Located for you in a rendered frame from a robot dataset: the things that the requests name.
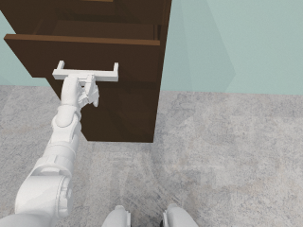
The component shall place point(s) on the cabinet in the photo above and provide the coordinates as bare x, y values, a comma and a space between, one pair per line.
127, 109

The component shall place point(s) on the left robot shin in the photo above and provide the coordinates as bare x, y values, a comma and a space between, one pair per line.
119, 207

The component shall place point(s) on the drawer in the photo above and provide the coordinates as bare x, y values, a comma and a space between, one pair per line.
92, 46

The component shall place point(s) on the left robot hand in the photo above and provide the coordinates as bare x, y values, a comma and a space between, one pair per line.
75, 95

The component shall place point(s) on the left robot forearm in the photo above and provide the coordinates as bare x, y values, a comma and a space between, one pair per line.
61, 150

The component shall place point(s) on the left robot thigh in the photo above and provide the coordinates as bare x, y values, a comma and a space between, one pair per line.
118, 218

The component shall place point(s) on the handle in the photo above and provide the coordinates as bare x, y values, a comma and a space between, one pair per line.
77, 4
61, 73

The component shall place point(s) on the left robot upper arm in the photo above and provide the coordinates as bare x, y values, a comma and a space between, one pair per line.
42, 201

